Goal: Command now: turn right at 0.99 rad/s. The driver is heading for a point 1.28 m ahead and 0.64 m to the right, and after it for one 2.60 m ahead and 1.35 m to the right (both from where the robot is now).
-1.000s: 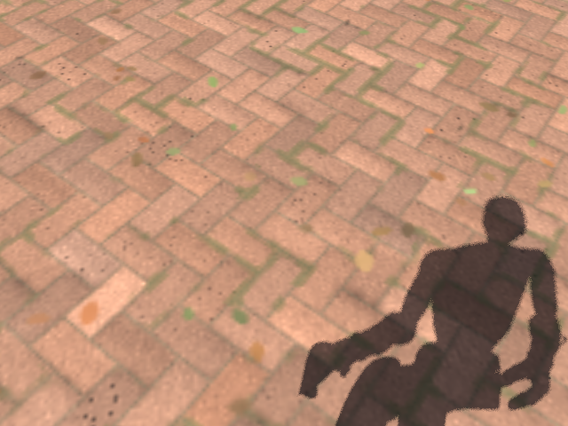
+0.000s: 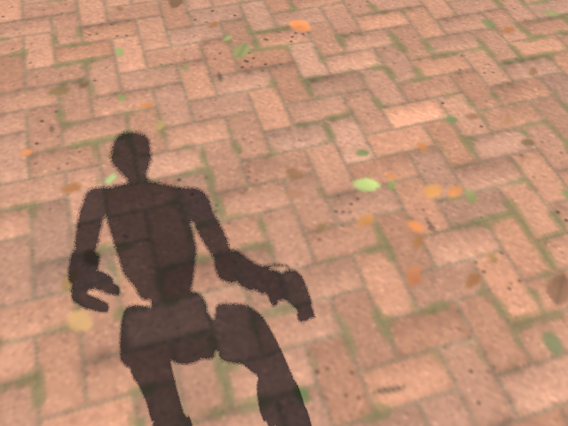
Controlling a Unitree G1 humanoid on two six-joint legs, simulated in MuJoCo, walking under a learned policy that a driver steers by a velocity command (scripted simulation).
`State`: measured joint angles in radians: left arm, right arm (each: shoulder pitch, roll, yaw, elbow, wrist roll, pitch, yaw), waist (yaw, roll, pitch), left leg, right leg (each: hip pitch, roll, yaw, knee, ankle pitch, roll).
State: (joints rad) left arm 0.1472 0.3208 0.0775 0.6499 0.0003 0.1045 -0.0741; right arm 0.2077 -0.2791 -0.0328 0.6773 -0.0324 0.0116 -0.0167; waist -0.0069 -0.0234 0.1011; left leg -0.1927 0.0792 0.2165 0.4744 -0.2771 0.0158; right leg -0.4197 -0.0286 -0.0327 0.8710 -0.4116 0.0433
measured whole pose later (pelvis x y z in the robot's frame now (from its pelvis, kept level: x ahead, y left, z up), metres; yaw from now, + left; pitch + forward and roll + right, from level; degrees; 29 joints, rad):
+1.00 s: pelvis +0.05 -0.03 -0.01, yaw -47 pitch +0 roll +0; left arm 0.14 0.28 0.03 0.72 0.02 0.06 -0.02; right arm 0.27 -0.30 -0.04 0.74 -0.01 0.03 0.00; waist -0.04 0.01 0.08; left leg -0.25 0.06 0.10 0.56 -0.30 0.00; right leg -0.21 0.05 0.03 0.50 -0.27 -0.02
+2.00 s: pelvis +0.21 -0.24 -0.02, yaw -34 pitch +2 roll -1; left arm 0.49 0.22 0.02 0.98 0.03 -0.12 0.01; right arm 0.03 -0.27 -0.04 0.74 -0.02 0.01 0.09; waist 0.06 0.02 0.02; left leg -0.80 0.06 0.13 0.90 -0.02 0.12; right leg 0.25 0.03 -0.30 0.13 -0.41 0.01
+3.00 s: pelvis +1.07 -0.47 -0.03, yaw -1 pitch +3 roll -1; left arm 0.58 0.24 0.02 0.98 0.01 -0.09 -0.01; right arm -0.09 -0.25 0.03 0.62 -0.06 -0.09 0.04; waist 0.11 0.02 0.03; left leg -0.57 0.00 0.04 0.58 -0.07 0.10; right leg 0.13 -0.01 -0.02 0.48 -0.45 -0.03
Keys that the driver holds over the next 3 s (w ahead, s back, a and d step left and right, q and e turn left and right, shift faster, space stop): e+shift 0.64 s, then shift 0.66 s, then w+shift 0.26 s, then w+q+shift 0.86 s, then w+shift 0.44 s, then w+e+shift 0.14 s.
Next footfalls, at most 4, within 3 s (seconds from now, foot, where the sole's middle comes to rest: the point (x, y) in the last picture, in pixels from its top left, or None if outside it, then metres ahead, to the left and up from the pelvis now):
0.10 right None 0.04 -0.11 -0.78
0.56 left None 0.16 0.03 -0.78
1.00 right None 0.00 -0.11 -0.78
1.32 left None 0.15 0.03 -0.78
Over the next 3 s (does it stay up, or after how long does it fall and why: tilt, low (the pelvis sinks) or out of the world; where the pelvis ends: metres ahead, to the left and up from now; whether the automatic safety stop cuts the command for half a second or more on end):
stays up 1.07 -0.47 -0.03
